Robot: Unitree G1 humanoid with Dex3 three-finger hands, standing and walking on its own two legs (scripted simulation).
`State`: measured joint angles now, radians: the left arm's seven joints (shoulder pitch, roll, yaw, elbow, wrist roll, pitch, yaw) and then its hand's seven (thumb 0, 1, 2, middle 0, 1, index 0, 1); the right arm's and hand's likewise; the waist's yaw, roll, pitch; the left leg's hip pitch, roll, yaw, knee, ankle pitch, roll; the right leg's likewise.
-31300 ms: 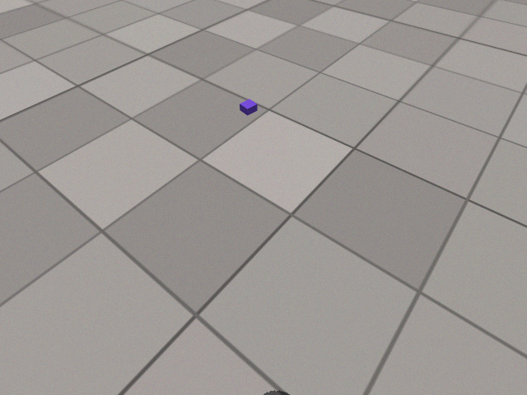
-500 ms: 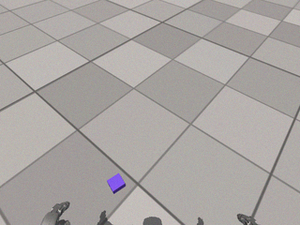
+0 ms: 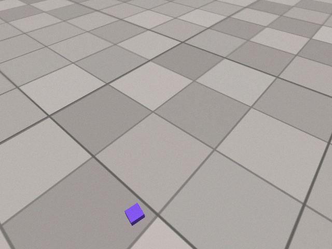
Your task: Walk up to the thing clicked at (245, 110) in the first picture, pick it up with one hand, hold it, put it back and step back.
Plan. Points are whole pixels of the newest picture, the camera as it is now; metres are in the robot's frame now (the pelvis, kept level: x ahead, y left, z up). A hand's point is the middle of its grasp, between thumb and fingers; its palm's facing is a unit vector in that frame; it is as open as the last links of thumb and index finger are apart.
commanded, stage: stand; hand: left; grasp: from above
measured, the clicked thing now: (134, 214) +0.47 +0.21 -0.75
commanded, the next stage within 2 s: step back in 1.78 s
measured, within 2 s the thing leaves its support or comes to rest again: neither
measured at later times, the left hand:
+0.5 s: hand out of the picture +0.04 +0.22 -0.16, palm faces +0.01 -0.94 -0.34, open 7.4 cm
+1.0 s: hand out of the picture +0.10 +0.21 -0.15, palm faces +0.01 -0.94 -0.34, open 7.4 cm
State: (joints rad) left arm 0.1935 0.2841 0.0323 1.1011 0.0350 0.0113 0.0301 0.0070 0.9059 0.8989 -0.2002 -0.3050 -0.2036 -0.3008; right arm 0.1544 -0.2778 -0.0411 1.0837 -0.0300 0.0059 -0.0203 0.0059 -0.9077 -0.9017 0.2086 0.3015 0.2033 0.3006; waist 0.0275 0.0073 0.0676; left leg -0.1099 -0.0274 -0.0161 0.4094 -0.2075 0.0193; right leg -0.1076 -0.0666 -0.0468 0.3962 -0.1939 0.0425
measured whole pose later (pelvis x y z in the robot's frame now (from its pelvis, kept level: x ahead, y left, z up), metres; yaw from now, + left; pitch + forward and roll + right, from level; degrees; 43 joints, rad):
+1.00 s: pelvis +0.01 -0.04 +0.00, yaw -1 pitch -4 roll +0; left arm 0.09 0.31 0.03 1.14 0.02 -0.01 0.01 0.00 0.91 0.90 -0.20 -0.31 -0.20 -0.30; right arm 0.11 -0.33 -0.01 1.13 -0.02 0.00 -0.01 0.00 -0.91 -0.90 0.21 0.30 0.20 0.30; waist 0.01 0.02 0.06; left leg -0.08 0.03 -0.02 0.32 -0.18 -0.03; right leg -0.09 -0.01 -0.06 0.33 -0.18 -0.01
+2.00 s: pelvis -0.01 -0.02 -0.01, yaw -2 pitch -2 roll +1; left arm 0.06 0.36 0.07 0.99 0.02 0.03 0.01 0.01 0.90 0.90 -0.20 -0.31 -0.21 -0.30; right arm 0.09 -0.40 -0.05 1.00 0.01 0.05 0.00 0.00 -0.91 -0.90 0.21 0.30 0.20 0.30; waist 0.00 0.00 0.16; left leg -0.34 -0.04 -0.05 0.87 -0.46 0.02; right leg -0.26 -0.04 -0.02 0.52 -0.22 -0.01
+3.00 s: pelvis -0.25 +0.03 -0.02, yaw -1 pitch -3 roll +1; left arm 0.10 0.38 0.08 0.78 0.02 0.07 0.01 0.01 0.90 0.90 -0.20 -0.30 -0.21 -0.30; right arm 0.20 -0.38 -0.05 0.89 -0.03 0.03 0.00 0.01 -0.91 -0.90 0.21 0.30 0.20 0.30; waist -0.01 -0.04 0.19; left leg -0.25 -0.04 -0.02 0.66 -0.34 0.02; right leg -0.44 0.01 0.05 0.86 -0.46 -0.01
